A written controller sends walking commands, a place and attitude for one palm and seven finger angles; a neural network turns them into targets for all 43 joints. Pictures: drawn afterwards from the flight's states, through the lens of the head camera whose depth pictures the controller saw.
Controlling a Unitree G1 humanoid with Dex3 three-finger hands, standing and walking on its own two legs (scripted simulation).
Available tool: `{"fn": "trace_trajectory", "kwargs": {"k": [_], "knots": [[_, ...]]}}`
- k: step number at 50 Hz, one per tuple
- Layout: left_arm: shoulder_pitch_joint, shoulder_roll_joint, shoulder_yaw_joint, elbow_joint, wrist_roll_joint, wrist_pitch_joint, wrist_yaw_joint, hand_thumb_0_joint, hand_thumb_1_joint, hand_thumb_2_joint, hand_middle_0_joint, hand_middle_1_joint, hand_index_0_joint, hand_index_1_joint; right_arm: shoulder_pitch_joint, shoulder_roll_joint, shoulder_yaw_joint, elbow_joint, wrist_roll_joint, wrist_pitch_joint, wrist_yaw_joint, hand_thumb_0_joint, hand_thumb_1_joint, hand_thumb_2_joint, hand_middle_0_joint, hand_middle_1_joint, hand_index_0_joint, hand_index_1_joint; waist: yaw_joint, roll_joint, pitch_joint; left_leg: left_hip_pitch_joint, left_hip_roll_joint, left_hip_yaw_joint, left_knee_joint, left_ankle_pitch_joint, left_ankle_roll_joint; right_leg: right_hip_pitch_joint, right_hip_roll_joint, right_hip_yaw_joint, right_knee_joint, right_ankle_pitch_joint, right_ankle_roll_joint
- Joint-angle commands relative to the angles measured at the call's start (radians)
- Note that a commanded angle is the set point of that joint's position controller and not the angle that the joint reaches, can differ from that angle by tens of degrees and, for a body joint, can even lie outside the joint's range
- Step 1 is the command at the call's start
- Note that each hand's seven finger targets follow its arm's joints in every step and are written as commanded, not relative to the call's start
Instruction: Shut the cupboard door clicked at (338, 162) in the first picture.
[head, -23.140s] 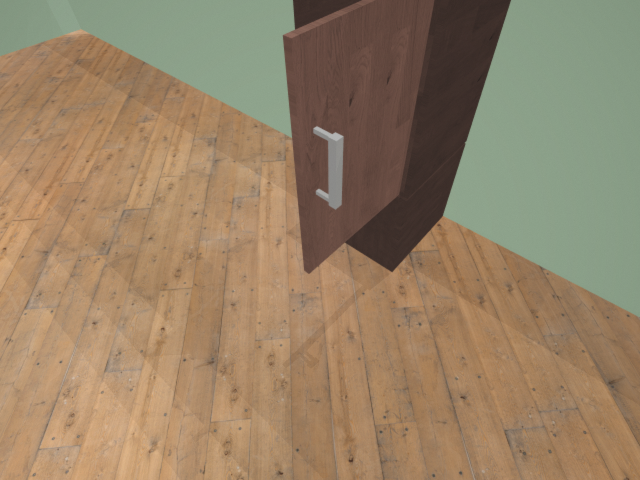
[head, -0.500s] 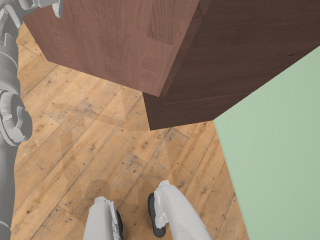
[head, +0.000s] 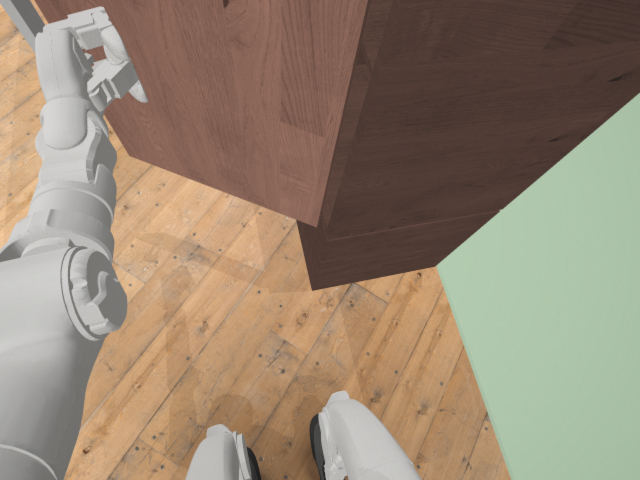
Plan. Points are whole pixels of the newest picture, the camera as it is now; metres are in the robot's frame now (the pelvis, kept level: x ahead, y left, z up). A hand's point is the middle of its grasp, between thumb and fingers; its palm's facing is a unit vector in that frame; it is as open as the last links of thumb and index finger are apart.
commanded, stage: pull the fist back off the door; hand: left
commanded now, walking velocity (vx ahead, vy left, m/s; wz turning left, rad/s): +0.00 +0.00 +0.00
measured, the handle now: (45, 20) +0.68 +0.21 +0.07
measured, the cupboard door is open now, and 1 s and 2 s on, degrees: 57 57 57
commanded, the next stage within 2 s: draw the hand back to the body in 0.40 s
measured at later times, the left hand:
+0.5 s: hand (138, 123) +0.52 +0.11 +0.08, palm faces +0.01 -1.00 -0.04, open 3.1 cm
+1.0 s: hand (20, 212) +0.38 +0.17 +0.15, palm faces +0.00 -1.00 -0.05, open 3.1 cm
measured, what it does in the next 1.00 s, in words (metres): rises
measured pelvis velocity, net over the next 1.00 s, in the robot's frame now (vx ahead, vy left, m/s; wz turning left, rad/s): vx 0.01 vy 0.01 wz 0.04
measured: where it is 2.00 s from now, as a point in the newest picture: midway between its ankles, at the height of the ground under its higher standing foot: outside the picture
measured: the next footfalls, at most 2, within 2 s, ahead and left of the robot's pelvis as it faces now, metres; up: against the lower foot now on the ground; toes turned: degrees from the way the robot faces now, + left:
none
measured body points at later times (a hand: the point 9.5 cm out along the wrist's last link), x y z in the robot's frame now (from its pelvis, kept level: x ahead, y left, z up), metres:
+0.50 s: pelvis -0.01 +0.01 +0.00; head +0.12 +0.02 +0.43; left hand +0.51 +0.16 +0.08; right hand +0.03 -0.26 -0.11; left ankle -0.01 +0.11 -0.65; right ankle +0.02 -0.09 -0.65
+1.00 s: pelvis +0.01 +0.01 +0.05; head +0.04 +0.01 +0.50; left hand +0.38 +0.23 +0.16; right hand +0.12 -0.25 -0.05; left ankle -0.01 +0.11 -0.65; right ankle +0.02 -0.09 -0.65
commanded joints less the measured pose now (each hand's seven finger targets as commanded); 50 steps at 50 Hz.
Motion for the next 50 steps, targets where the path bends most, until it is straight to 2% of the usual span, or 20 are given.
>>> {"fn": "trace_trajectory", "kwargs": {"k": [1,4,7,8,13,14,16,17,20,22,26,29,31,34,37,41,42,43,45,50], "knots": [[-0.251,0.191,-0.033,-0.182,0.003,-0.116,-0.01,0.0,0.9,0.9,-1.3,-1.5,-1.3,-1.5,0.197,-0.179,-0.073,-0.025,0.01,-0.007,-0.002,0.0,-0.9,-0.9,0.2,0.3,0.2,0.3,0.044,0.012,-0.482,0.174,-0.061,-0.025,-0.088,0.371,0.024,0.49,-0.005,0.107,-0.114,0.464,0.031],[-0.174,0.121,-0.084,-0.164,-0.024,-0.098,-0.052,0.0,0.9,0.9,-1.3,-1.5,-1.3,-1.5,0.183,-0.187,-0.083,-0.034,0.027,0.004,-0.005,0.0,-0.9,-0.9,0.2,0.3,0.2,0.3,0.047,-0.015,-0.445,0.198,-0.068,-0.017,-0.112,0.352,0.024,0.486,-0.007,0.106,-0.135,0.446,0.032],[-0.266,0.043,-0.135,-0.25,-0.084,-0.106,-0.082,0.0,0.9,0.9,-1.3,-1.5,-1.3,-1.5,0.15,-0.188,-0.094,-0.033,0.036,0.007,-0.016,0.0,-0.9,-0.9,0.2,0.3,0.2,0.3,0.025,-0.017,-0.44,0.245,-0.069,-0.025,-0.119,0.299,0.025,0.436,-0.009,0.105,-0.156,0.362,0.036],[-0.312,0.016,-0.151,-0.297,-0.104,-0.128,-0.082,0.0,0.9,0.9,-1.3,-1.5,-1.3,-1.5,0.142,-0.183,-0.095,-0.031,0.038,0.003,-0.023,0.0,-0.9,-0.9,0.2,0.3,0.2,0.3,0.02,0.015,-0.443,0.283,-0.07,-0.031,-0.119,0.303,0.024,0.406,-0.009,0.097,-0.152,0.35,0.034],[-0.461,-0.02,-0.197,-0.517,-0.116,-0.254,-0.042,0.0,0.9,0.9,-1.3,-1.5,-1.3,-1.5,0.103,-0.185,-0.11,0.005,0.027,-0.019,-0.034,0.0,-0.9,-0.9,0.2,0.3,0.2,0.3,0.024,0.164,-0.63,0.538,-0.056,-0.081,-0.095,0.441,0.009,0.299,-0.01,0.065,-0.097,0.364,0.027],[-0.432,0.011,-0.173,-0.512,-0.104,-0.266,-0.029,0.0,0.9,0.9,-1.3,-1.5,-1.3,-1.5,0.099,-0.188,-0.113,0.015,0.024,-0.019,-0.033,0.0,-0.9,-0.9,0.2,0.3,0.2,0.3,0.046,0.174,-0.673,0.563,-0.054,-0.091,-0.092,0.475,0.001,0.306,-0.011,0.064,-0.086,0.376,0.025],[-0.328,0.0,-0.172,-0.421,-0.084,-0.252,-0.011,0.0,0.9,0.9,-1.3,-1.5,-1.3,-1.5,0.083,-0.182,-0.108,0.022,0.028,-0.012,-0.032,0.0,-0.9,-0.9,0.2,0.3,0.2,0.3,0.055,0.132,-0.625,0.521,-0.054,-0.086,-0.095,0.476,-0.001,0.315,-0.014,0.059,-0.082,0.38,0.026],[-0.318,-0.015,-0.185,-0.358,-0.069,-0.23,0.0,0.0,0.9,0.9,-1.3,-1.5,-1.3,-1.5,0.08,-0.181,-0.105,0.025,0.028,-0.006,-0.032,0.0,-0.9,-0.9,0.2,0.3,0.2,0.3,0.038,0.088,-0.557,0.472,-0.055,-0.083,-0.102,0.441,0.003,0.31,-0.014,0.057,-0.091,0.363,0.03],[-0.279,-0.011,-0.184,-0.237,-0.031,-0.166,0.028,0.0,0.9,0.9,-1.3,-1.5,-1.3,-1.5,0.07,-0.186,-0.098,0.013,0.032,0.014,-0.034,0.0,-0.9,-0.9,0.2,0.3,0.2,0.3,0.032,0.022,-0.448,0.374,-0.062,-0.076,-0.127,0.35,0.01,0.307,-0.016,0.056,-0.106,0.305,0.032],[-0.277,0.03,-0.145,-0.194,-0.037,-0.137,0.041,0.0,0.9,0.9,-1.3,-1.5,-1.3,-1.5,0.059,-0.191,-0.09,-0.005,0.033,0.02,-0.037,0.0,-0.9,-0.9,0.2,0.3,0.2,0.3,0.034,-0.02,-0.404,0.3,-0.068,-0.068,-0.139,0.288,0.015,0.337,-0.016,0.063,-0.119,0.274,0.033],[-0.31,0.031,-0.114,-0.22,-0.069,-0.164,0.035,0.0,0.9,0.9,-1.3,-1.5,-1.3,-1.5,0.042,-0.184,-0.082,-0.027,0.027,0.007,-0.042,0.0,-0.9,-0.9,0.2,0.3,0.2,0.3,0.04,-0.044,-0.456,0.285,-0.07,-0.064,-0.12,0.304,0.018,0.359,-0.016,0.074,-0.104,0.302,0.034],[-0.158,0.13,-0.03,-0.378,-0.08,-0.222,0.002,0.0,0.9,0.9,-1.3,-1.5,-1.3,-1.5,0.038,-0.185,-0.089,-0.071,0.033,0.006,-0.04,0.0,-0.9,-0.9,0.2,0.3,0.2,0.3,0.142,0.018,-0.648,0.405,-0.07,-0.053,-0.143,0.442,0.007,0.497,-0.016,0.081,-0.084,0.426,0.023],[-0.033,0.095,-0.06,-0.488,-0.087,-0.228,-0.028,0.0,0.9,0.9,-1.3,-1.5,-1.3,-1.5,0.028,-0.172,-0.094,-0.099,0.043,0.008,-0.036,0.0,-0.9,-0.9,0.2,0.3,0.2,0.3,0.178,0.033,-0.716,0.48,-0.068,-0.041,-0.164,0.531,0.003,0.573,-0.012,0.08,-0.096,0.513,0.022],[0.16,0.035,-0.113,-0.614,-0.121,-0.164,-0.069,0.0,0.9,0.9,-1.3,-1.5,-1.3,-1.5,0.013,-0.164,-0.098,-0.131,0.072,0.019,-0.037,0.0,-0.9,-0.9,0.2,0.3,0.2,0.3,0.195,-0.012,-0.635,0.499,-0.062,-0.021,-0.224,0.548,0.01,0.648,-0.003,0.072,-0.161,0.548,0.028],[0.246,-0.033,-0.158,-0.73,-0.189,-0.08,-0.101,0.0,0.9,0.9,-1.3,-1.5,-1.3,-1.5,-0.02,-0.159,-0.101,-0.147,0.101,0.023,-0.057,0.0,-0.9,-0.9,0.2,0.3,0.2,0.3,0.177,-0.121,-0.496,0.469,-0.067,-0.002,-0.292,0.44,0.023,0.73,0.0,0.071,-0.245,0.531,0.038],[0.256,-0.082,-0.211,-0.879,-0.228,-0.067,-0.106,0.0,0.9,0.9,-1.3,-1.5,-1.3,-1.5,-0.076,-0.148,-0.093,-0.13,0.112,-0.01,-0.087,0.0,-0.9,-0.9,0.2,0.3,0.2,0.3,0.175,-0.059,-0.344,0.562,-0.061,-0.009,-0.362,0.377,0.022,0.68,-0.004,0.057,-0.309,0.429,0.036],[0.278,-0.091,-0.23,-0.894,-0.223,-0.07,-0.106,0.0,0.9,0.9,-1.3,-1.5,-1.3,-1.5,-0.087,-0.146,-0.092,-0.122,0.111,-0.019,-0.09,0.0,-0.9,-0.9,0.2,0.3,0.2,0.3,0.174,-0.041,-0.315,0.589,-0.059,-0.014,-0.373,0.368,0.022,0.663,-0.003,0.053,-0.318,0.404,0.033],[0.296,-0.095,-0.251,-0.939,-0.214,-0.078,-0.108,0.0,0.9,0.9,-1.3,-1.5,-1.3,-1.5,-0.102,-0.143,-0.089,-0.124,0.113,-0.027,-0.095,0.0,-0.9,-0.9,0.2,0.3,0.2,0.3,0.18,0.028,-0.293,0.624,-0.059,-0.014,-0.382,0.38,0.02,0.646,-0.006,0.051,-0.322,0.388,0.027],[0.387,-0.121,-0.283,-0.931,-0.203,-0.07,-0.117,0.0,0.9,0.9,-1.3,-1.5,-1.3,-1.5,-0.13,-0.136,-0.084,-0.116,0.113,-0.04,-0.094,0.0,-0.9,-0.9,0.2,0.3,0.2,0.3,0.193,0.051,-0.252,0.66,-0.055,-0.028,-0.408,0.366,0.013,0.621,-0.01,0.043,-0.333,0.345,0.023],[0.628,-0.076,-0.228,-0.975,-0.241,0.026,-0.157,0.0,0.9,0.9,-1.19,-1.38,-1.19,-1.38,-0.223,-0.139,-0.073,-0.167,0.129,-0.049,-0.098,0.0,-0.9,-0.9,0.2,0.3,0.2,0.3,0.256,-0.019,-0.204,0.648,-0.062,-0.021,-0.476,0.326,0.012,0.731,-0.027,0.044,-0.374,0.33,0.02]]}}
